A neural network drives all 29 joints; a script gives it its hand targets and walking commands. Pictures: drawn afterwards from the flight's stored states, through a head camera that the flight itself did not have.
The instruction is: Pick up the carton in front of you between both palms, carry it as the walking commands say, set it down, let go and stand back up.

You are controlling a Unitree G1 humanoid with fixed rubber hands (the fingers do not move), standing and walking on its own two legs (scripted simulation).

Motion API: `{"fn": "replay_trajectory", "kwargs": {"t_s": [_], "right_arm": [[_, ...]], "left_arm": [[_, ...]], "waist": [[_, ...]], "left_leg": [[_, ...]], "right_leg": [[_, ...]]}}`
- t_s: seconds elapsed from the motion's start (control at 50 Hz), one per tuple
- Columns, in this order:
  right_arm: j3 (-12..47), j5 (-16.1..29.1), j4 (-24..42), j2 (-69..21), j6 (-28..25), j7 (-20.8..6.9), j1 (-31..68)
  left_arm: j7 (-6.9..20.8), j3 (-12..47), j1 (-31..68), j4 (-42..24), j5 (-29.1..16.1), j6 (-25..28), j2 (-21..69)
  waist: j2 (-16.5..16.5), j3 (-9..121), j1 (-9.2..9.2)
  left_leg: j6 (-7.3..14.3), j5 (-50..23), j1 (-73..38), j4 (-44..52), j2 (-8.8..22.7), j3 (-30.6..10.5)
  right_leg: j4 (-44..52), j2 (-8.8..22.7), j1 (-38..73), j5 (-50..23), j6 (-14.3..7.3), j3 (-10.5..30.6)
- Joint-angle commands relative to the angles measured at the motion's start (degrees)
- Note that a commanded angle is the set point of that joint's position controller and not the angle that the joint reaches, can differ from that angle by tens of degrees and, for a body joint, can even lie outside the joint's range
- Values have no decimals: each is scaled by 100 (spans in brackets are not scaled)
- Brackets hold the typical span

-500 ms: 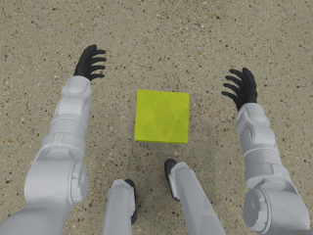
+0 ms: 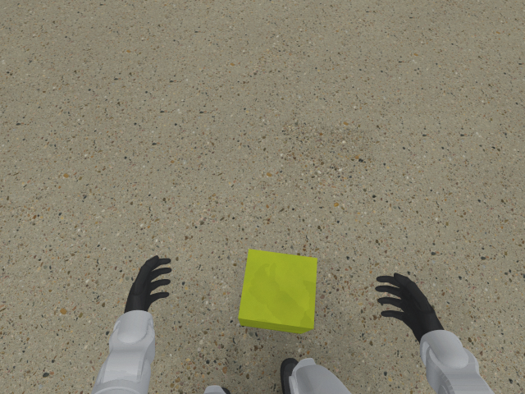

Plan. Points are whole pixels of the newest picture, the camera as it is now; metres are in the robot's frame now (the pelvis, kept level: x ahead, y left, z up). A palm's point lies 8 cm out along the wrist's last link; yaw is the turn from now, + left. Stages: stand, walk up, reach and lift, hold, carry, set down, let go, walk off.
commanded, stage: let go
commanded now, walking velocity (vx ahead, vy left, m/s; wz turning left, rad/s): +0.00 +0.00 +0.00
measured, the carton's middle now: (276, 294) +0.36 -0.08 -0.62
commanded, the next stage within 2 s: stand in 0.78 s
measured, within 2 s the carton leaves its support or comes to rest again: neither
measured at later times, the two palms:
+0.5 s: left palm out of the picture +0.18 +0.27 -0.03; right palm (412, 344) +0.18 -0.20 -0.04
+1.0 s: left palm out of the picture +0.15 +0.30 -0.05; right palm (457, 364) +0.15 -0.27 -0.06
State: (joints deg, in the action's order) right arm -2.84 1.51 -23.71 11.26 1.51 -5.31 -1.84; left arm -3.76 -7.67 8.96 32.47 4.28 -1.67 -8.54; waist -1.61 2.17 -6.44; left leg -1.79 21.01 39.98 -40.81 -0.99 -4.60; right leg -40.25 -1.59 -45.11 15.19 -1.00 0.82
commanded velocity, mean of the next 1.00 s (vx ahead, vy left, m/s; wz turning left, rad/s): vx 0.00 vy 0.00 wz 0.00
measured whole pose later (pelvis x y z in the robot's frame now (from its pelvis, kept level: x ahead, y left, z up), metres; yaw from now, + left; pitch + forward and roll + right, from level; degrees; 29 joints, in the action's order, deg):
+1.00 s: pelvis +0.02 +0.01 +0.02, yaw -1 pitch +0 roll +0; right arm -3.0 -2.8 -35.8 18.8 2.2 0.6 -12.8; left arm -0.6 -3.4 -12.3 39.1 3.0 -1.3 -17.8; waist 2.8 -0.9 0.0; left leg -0.5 20.8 9.7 -30.8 -0.7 -3.9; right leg -31.2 -1.5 -15.3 15.6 -0.3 1.7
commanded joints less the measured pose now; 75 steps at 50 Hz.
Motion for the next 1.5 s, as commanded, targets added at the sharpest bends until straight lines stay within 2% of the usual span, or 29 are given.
{"fn": "replay_trajectory", "kwargs": {"t_s": [0.0, 0.14, 0.24, 0.34, 0.46, 0.48, 0.5, 0.54, 0.64, 0.76, 0.78, 0.82, 0.86, 0.9, 1.0, 1.08, 1.28, 1.48], "right_arm": [[27, 89, 724, 431, -142, 73, -594], [78, 98, 692, 572, -141, 137, -983], [-26, 10, 531, 662, -37, 129, -1070], [-138, -140, 429, 714, 139, 144, -1162], [-216, -247, 391, 723, 351, 137, -1069], [-219, -253, 399, 722, 382, 132, -1039], [-268, -349, 728, 953, 667, 264, -757], [-179, -328, 654, 910, 800, 333, -941], [-91, -285, 707, 819, 972, 394, -867], [-66, -317, 765, 779, 1134, 436, -738], [-218, -371, 2, 1315, 650, 631, -574], [-200, -433, -212, 1223, 267, 678, -770], [-198, -440, -416, 1238, 68, 645, -805], [-187, -430, -579, 1301, -27, 599, -765], [-148, -429, -981, 1461, -146, 632, -841], [-111, -400, -1257, 1568, -181, 673, -901], [-10, -354, -1708, 1707, -210, 724, -904], [50, -338, -2027, 1789, -235, 743, -806]], "left_arm": [[98, 2, -298, -527, -52, 206, -493], [294, 145, -1212, -671, -165, 280, -576], [482, 245, -1746, -903, -259, 149, -664], [671, 411, -1955, -1186, -410, -53, -714], [768, 506, -1889, -1363, -476, -261, -763], [769, 501, -1862, -1372, -468, -291, -774], [639, 475, -2134, -1028, -513, -129, -790], [548, 515, -2014, -1147, -504, -122, -799], [497, 504, -1990, -1102, -498, -239, -845], [528, 457, -1961, -1077, -463, -371, -865], [331, 221, -2090, -275, -117, -199, -1613], [238, 205, -2048, -130, -58, -30, -1694], [237, 230, -1863, -47, -70, 70, -1595], [288, 254, -1778, 73, -106, 128, -1586], [284, 255, -1830, 422, -151, 190, -1708], [245, 268, -1873, 682, -186, 204, -1830], [232, 304, -1774, 1156, -239, 215, -1968], [255, 327, -1600, 1543, -266, 219, -2001]], "waist": [[-30, 2248, 122], [375, 1103, 401], [445, 584, 556], [305, 162, 539], [277, -309, 516], [289, -362, 519], [263, -40, 503], [399, -143, 528], [453, -373, 596], [336, -503, 660], [678, -565, 802], [333, -357, 683], [193, -303, 643], [118, -170, 644], [82, 39, 648], [107, 94, 658], [176, 45, 684], [218, -42, 709]], "left_leg": [[118, -990, -59, 838, -336, 486], [52, -1697, -1694, 1536, -194, 345], [0, -2127, -2408, 1871, -92, 275], [-3, -2270, -2749, 2053, -16, 222], [22, -1934, -2705, 2174, 35, 216], [31, -1859, -2668, 2186, 44, 218], [27, -2382, -3018, 1924, 30, 206], [-10, -2503, -2977, 1864, 45, 192], [24, -2206, -2827, 1892, 19, 241], [108, -1538, -2667, 1952, -40, 371], [4, -773, -2188, 1628, 130, 187], [68, -139, -2565, 1583, 179, 68], [147, 128, -2631, 1563, 224, -40], [191, -171, -2677, 1524, 261, -95], [177, -1231, -2919, 1476, 341, -193], [164, -1695, -3054, 1490, 392, -220], [159, -2092, -3117, 1582, 461, -273], [181, -1967, -3116, 1816, 525, -332]], "right_leg": [[376, 94, 4031, -3153, 287, 266], [1159, -57, 4079, -2620, 283, 136], [1485, -148, 4231, -2264, 243, 14], [1606, -227, 4344, -1967, 215, -49], [1619, -247, 4509, -1570, 184, -96], [1608, -243, 4554, -1522, 184, -102], [1419, -409, 4340, -1316, 237, -172], [1388, -384, 4170, -1173, 202, -177], [1381, -333, 4149, -1103, 178, -145], [1420, -284, 4344, -1020, 184, -130], [1417, 290, 3497, -829, 203, 146], [1617, 409, 3106, 21, 128, 373], [1684, 401, 2916, 497, 72, 457], [1626, 403, 2986, 239, 39, 472], [1457, 472, 3256, -931, 0, 478], [1424, 523, 3449, -1428, -29, 475], [1514, 604, 3791, -1910, -59, 492], [1706, 631, 3936, -1756, -62, 505]]}}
